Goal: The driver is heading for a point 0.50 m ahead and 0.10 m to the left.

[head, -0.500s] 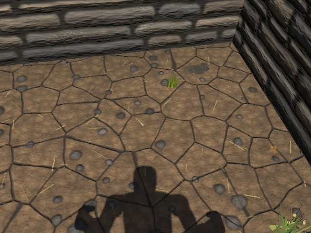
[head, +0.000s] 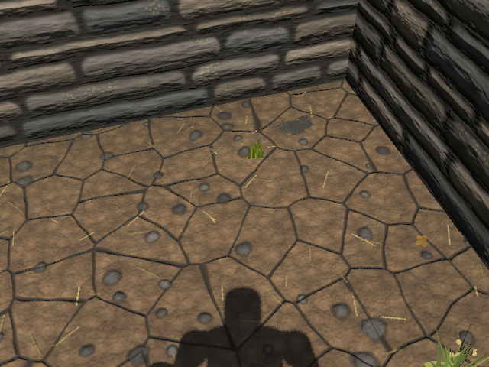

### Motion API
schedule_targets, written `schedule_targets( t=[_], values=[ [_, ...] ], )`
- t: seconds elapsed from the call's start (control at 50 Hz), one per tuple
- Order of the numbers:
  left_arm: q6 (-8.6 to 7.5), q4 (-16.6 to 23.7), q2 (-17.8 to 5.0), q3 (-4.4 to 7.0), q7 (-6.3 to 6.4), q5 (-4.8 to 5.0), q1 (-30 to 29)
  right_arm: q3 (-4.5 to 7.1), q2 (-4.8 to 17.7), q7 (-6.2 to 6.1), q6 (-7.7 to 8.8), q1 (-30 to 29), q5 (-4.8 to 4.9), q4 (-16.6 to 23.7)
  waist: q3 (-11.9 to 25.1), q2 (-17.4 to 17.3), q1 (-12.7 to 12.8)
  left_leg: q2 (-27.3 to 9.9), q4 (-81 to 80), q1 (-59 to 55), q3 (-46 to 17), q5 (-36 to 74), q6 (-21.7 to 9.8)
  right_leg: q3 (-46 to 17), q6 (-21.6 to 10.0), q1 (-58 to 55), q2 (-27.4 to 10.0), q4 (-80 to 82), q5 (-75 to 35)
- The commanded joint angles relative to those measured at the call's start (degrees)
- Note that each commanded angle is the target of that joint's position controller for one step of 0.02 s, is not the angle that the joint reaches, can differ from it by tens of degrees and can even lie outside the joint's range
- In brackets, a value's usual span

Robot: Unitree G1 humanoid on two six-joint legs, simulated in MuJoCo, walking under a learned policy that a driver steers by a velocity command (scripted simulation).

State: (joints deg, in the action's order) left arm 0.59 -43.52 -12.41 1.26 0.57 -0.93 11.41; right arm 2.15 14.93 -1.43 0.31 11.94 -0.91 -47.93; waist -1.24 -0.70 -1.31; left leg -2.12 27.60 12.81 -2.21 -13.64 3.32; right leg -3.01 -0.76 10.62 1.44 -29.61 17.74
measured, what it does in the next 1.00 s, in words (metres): walks ahead: left foot, then right foot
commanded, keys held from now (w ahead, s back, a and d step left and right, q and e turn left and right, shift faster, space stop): no key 0.10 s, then q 0.04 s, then w+q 0.48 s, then w+e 0.26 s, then no key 0.12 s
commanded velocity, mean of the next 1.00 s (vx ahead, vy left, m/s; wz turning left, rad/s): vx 0.30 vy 0.00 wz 0.17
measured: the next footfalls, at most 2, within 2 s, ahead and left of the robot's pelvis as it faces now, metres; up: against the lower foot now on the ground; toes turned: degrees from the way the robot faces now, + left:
left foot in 0.46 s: +0.13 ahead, +0.18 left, +0.00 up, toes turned +12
right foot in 0.98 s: +0.53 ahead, +0.10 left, +0.00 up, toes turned +10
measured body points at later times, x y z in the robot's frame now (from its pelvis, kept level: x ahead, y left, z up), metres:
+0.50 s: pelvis +0.07 +0.08 -0.02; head +0.08 +0.10 +0.43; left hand +0.09 +0.37 -0.15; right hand +0.23 -0.20 -0.11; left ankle +0.09 +0.17 -0.74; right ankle -0.02 -0.11 -0.71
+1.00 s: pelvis +0.34 +0.14 -0.02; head +0.37 +0.16 +0.43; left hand +0.51 +0.42 -0.11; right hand +0.38 -0.14 -0.15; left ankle +0.10 +0.17 -0.71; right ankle +0.49 +0.09 -0.74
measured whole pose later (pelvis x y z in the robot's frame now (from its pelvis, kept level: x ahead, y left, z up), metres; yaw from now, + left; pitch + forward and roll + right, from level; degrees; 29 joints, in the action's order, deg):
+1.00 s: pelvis +0.34 +0.14 -0.02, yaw +12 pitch +2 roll -1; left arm -6.4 -42.4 -14.7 1.9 -3.6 -0.4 1.2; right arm 2.2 16.2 -1.4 2.3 22.7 -1.1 -51.0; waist -2.0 0.3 -2.9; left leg 3.1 31.2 -4.0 0.3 -26.8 -2.8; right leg 3.9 -4.9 29.2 2.6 -27.5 1.3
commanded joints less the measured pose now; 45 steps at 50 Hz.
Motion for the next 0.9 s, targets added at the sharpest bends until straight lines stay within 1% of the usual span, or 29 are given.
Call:
schedule_targets(
  t=[0.02,0.1,0.14,0.16,0.18,0.2,0.22,0.24,0.26,0.3,0.32,0.36,0.4,0.42,0.44,0.46,0.48,0.5,0.52,0.54,0.56,0.58,0.62,0.66,0.7,0.76,0.84,0.88,0.9],
  values=[
    [-0.93,2.21,-7.39,1.84,0.28,0.13,-0.39,1.51,5.77,-0.42,0.56,-0.46,0.17,1.56,0.32,3.08,0.41,-0.64,-2.17,-2.56,-0.46,7.5,-0.06,-5.67,-2.01,3.29,-5.12,7.9,-9.25],
    [-1.12,0.35,-7.11,1.81,0.25,0.31,0.09,1.68,5.95,-0.75,0.37,-0.03,0.34,-0.68,0.73,1.84,0.47,-0.79,-2.43,-3.42,-0.47,8.77,0.11,-4.95,-1.96,2.45,-4.53,7.65,-11.32],
    [-1.15,-0.45,-7.58,2.06,0.49,0.23,0.31,1.74,6.37,-0.82,0.2,-0.54,0.75,-1.33,0.74,1.51,0.93,-0.58,-2.03,-1.56,-0.89,10.0,-0.24,-3.45,-1.58,0.43,-3.96,7.13,-11.89],
    [-1.02,-1.06,-8.21,2.36,0.82,0.25,1.36,1.64,6.1,-0.91,0.05,-0.74,1.0,-1.5,2.01,2.24,1.42,0.64,-0.66,-0.39,0.14,6.08,-0.48,-3.2,-1.88,-1.02,-3.91,7.96,-6.23],
    [-0.76,-1.25,-9.62,2.91,1.2,0.51,2.07,1.56,5.85,-1.01,-0.06,-1.9,1.39,-1.13,1.34,3.95,2.4,2.53,2.57,3.09,1.85,-0.36,-0.82,-4.84,-3.08,-1.73,-5.04,9.93,3.84],
    [-0.53,-1.3,-11.91,3.7,1.57,0.88,3.29,1.6,5.82,-1.01,0.05,-3.61,1.86,-0.09,-0.26,7.34,3.82,4.1,7.97,8.91,3.74,-7.36,-1.26,-9.81,-5.78,-2.61,-8.81,13.33,15.94],
    [-0.53,-1.44,-14.05,4.46,1.94,1.31,4.59,1.72,6.29,-0.77,0.44,-5.64,2.19,1.44,-3.09,10.85,4.99,2.89,15.13,15.35,3.64,-11.99,-2.15,-17.27,-9.62,-2.24,-15.34,17.67,24.37],
    [-1.18,-1.74,-14.46,4.73,2.24,1.12,6.61,1.92,7.0,-0.35,1.03,-8.44,2.66,3.25,-6.14,12.02,6.48,0.02,23.7,22.14,0.6,-16.3,-3.4,-23.9,-13.08,-2.14,-20.73,21.33,26.45],
    [-2.24,-2.09,-13.34,4.51,2.38,0.81,6.89,2.25,6.97,0.06,1.53,-8.07,3.34,3.66,-7.86,10.79,5.61,-2.1,29.47,27.97,-2.32,-17.78,-4.55,-26.31,-14.77,-4.27,-23.47,22.34,24.03],
    [-3.67,-1.74,-11.08,4.19,2.32,2.02,4.04,2.45,6.65,0.87,2.11,-5.11,3.34,2.77,-7.13,8.09,3.47,-4.87,28.34,31.72,-3.83,-15.0,-5.51,-20.32,-12.89,-9.96,-22.6,22.31,16.52],
    [-3.94,-1.48,-11.13,4.28,2.17,2.24,2.46,2.27,6.18,1.33,2.33,-5.1,2.98,2.59,-6.05,7.05,3.18,-5.49,24.81,28.98,-2.33,-12.62,-5.53,-15.27,-11.21,-10.06,-20.85,22.21,11.02],
    [-4.0,-1.07,-12.66,4.84,1.6,1.95,0.16,1.52,4.39,2.5,2.6,-4.75,2.5,2.34,-3.33,6.57,2.62,-4.54,17.77,18.29,1.91,-7.88,-5.17,-5.47,-8.72,-5.64,-16.79,20.84,1.54],
    [-3.71,-1.15,-13.95,5.4,0.81,2.29,0.0,1.62,4.87,3.45,2.35,-1.76,2.54,1.52,-1.14,6.94,1.31,-1.45,12.03,7.37,6.25,-1.78,-4.67,0.26,-7.79,-0.7,-14.71,17.86,0.87],
    [-3.53,-1.19,-13.95,5.41,0.5,2.68,-0.42,1.93,5.21,3.64,2.07,1.53,2.59,0.5,-0.46,6.11,-0.53,0.41,9.05,1.44,8.49,1.53,-4.78,2.28,-7.12,2.52,-14.24,14.47,2.57],
    [-3.55,-1.21,-13.19,5.12,0.3,2.5,0.11,2.74,6.53,3.52,1.65,5.62,2.44,-0.8,0.91,4.37,-2.27,3.13,8.53,-5.1,10.55,0.39,-5.47,4.22,-6.14,5.95,-13.21,8.78,0.58],
    [-3.65,-1.3,-10.74,4.24,0.12,1.6,1.07,4.29,9.19,3.15,1.41,12.02,2.97,-2.25,3.2,-0.33,-5.17,4.19,6.29,-12.98,8.65,-1.66,-7.31,8.1,-3.96,9.55,-10.85,-4.21,-4.37],
    [-3.99,1.01,-5.99,2.65,-0.01,-0.53,-0.58,5.98,15.84,2.12,1.35,18.12,3.22,-2.46,3.68,-17.05,-6.73,-8.41,-3.61,-18.45,-14.4,-7.99,-13.46,12.65,1.43,21.49,-5.25,-29.05,6.77],
    [-5.55,4.81,-4.66,2.15,0.09,0.9,-1.86,5.15,18.14,3.02,2.96,17.29,1.83,0.03,7.44,-19.43,-4.3,-18.14,-18.5,-21.91,-48.24,-24.14,-23.27,1.79,2.12,34.8,2.69,-41.33,17.43],
    [-6.92,4.65,-9.51,3.06,-0.34,3.73,-3.41,4.39,15.08,3.47,4.23,13.67,1.35,1.06,3.3,-9.99,-4.0,-20.27,-20.53,-20.07,-46.99,-29.0,-23.39,-2.6,0.33,40.27,-1.93,-45.98,13.03],
    [-7.84,4.62,-11.61,3.45,-0.69,4.05,-4.57,3.53,11.97,3.53,4.94,11.04,1.44,1.77,-0.03,-7.03,-3.02,-18.19,-18.65,-16.96,-39.65,-25.46,-21.12,-2.26,-1.71,40.86,-4.59,-43.82,6.98],
    [-8.2,3.35,-11.56,3.64,-0.51,2.67,-3.77,2.96,10.48,3.48,5.02,8.08,1.47,2.7,-1.58,-3.12,-1.41,-15.25,-17.21,-13.39,-32.4,-17.39,-18.83,-2.16,-2.12,37.99,-6.73,-40.02,1.97],
    [-8.2,2.69,-11.85,4.04,-0.32,1.24,-3.44,2.61,9.7,3.19,4.89,5.81,1.25,3.53,-1.84,-3.02,-0.21,-12.38,-17.08,-10.17,-26.34,-10.06,-17.14,-2.38,-1.89,34.17,-7.91,-34.5,-1.94],
    [-7.46,2.29,-11.25,4.26,-0.79,0.59,-3.96,2.25,8.97,2.39,4.72,6.15,1.04,4.11,-1.08,-4.8,0.32,-9.09,-18.32,-8.64,-19.67,0.55,-16.12,-1.14,-0.59,29.8,-7.04,-28.93,-7.69],
    [-6.65,1.74,-9.79,3.97,-1.05,0.71,-4.35,2.13,8.73,1.46,4.78,7.76,1.25,3.54,-0.71,-3.89,0.36,-7.98,-18.75,-10.3,-13.27,12.31,-15.63,0.72,1.04,30.36,-6.4,-23.07,-13.41],
    [-6.34,2.55,-8.0,3.41,-1.31,0.92,-7.5,1.96,8.37,0.79,4.63,9.32,1.28,2.76,-1.16,-3.28,-0.6,-6.6,-18.81,-10.19,-8.24,19.12,-14.2,2.09,2.02,30.02,-5.85,-15.96,-19.1],
    [-6.44,3.93,-5.97,2.39,-2.27,1.85,-13.04,1.72,8.38,0.22,4.58,11.1,0.99,1.8,-2.63,-4.42,-2.92,-5.37,-21.11,-7.74,-3.4,16.97,-12.12,4.47,1.77,25.74,-4.76,-6.46,-27.52],
    [-6.71,5.71,-6.05,1.76,-3.66,2.45,-17.87,1.88,8.81,0.23,4.51,12.93,0.81,-0.08,-5.95,-2.83,-4.09,-8.43,-22.29,-12.43,-1.37,16.6,-12.3,4.51,-0.54,26.92,-4.04,-0.17,-28.86],
    [-7.07,6.58,-6.34,1.6,-4.52,2.52,-18.96,2.08,9.02,0.23,4.06,13.06,0.75,-0.62,-5.93,-2.24,-3.79,-10.07,-19.88,-17.44,0.0,23.71,-12.3,4.8,-2.32,28.23,-3.11,1.53,-25.15],
    [-7.28,6.81,-6.68,1.7,-4.87,2.11,-18.52,2.09,9.11,0.09,3.71,12.72,0.68,-0.69,-5.24,-2.36,-2.87,-10.04,-16.51,-18.94,0.5,33.99,-11.81,5.56,-3.32,26.56,-1.97,2.39,-22.75]
  ],
)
